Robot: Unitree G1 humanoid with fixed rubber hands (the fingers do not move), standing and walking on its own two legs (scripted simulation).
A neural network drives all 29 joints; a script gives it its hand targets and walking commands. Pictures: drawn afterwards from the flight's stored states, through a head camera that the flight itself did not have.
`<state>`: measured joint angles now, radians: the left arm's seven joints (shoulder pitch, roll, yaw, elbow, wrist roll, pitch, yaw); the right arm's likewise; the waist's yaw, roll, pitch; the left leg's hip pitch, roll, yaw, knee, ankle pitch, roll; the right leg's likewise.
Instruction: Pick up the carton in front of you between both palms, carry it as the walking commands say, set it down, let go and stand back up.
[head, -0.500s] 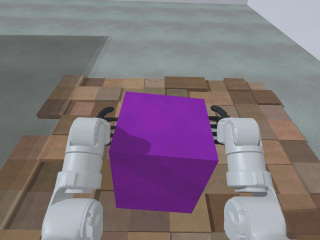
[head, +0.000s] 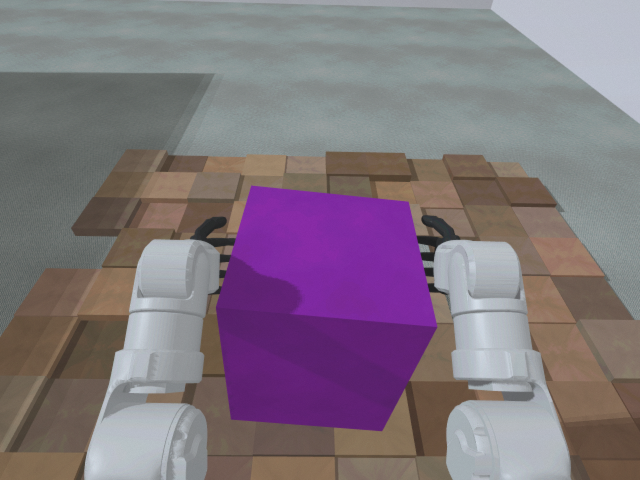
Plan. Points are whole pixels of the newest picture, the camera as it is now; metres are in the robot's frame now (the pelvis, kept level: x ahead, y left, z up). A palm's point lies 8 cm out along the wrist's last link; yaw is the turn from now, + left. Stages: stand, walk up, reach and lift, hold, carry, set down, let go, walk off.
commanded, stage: carry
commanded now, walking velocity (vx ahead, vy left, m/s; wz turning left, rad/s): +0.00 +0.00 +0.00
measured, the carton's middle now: (318, 312) +0.35 +0.01 +0.05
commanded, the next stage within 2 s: none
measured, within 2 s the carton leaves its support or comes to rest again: neither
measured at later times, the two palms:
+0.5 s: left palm (200, 277) +0.33 +0.15 +0.14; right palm (454, 275) +0.34 -0.15 +0.14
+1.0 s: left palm (157, 256) +0.39 +0.22 +0.11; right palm (385, 259) +0.39 -0.08 +0.11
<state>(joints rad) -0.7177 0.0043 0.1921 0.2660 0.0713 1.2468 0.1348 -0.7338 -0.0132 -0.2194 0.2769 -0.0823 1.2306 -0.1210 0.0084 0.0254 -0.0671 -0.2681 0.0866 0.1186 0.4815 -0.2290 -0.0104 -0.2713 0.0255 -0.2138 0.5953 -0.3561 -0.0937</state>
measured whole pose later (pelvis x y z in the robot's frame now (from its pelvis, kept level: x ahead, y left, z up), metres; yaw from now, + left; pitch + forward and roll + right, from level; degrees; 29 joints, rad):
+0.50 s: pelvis -0.02 +0.00 +0.00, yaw +0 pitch +1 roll -1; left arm -0.72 0.01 0.19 0.29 0.07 1.25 0.13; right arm -0.74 -0.02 -0.22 0.30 -0.08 1.23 -0.12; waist 0.01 0.03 -0.07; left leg -0.28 0.10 0.12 0.47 -0.20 -0.01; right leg -0.29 0.04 -0.22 0.58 -0.32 -0.11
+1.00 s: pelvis +0.09 +0.05 +0.02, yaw -1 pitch +4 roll +1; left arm -0.37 -0.08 0.19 -0.10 0.10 1.26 0.11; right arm -0.35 0.18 -0.18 -0.10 -0.17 1.20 -0.11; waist 0.03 -0.03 -0.14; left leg -0.20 -0.01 0.16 0.36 -0.49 0.30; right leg -0.31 -0.07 -0.13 0.79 -0.49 -0.04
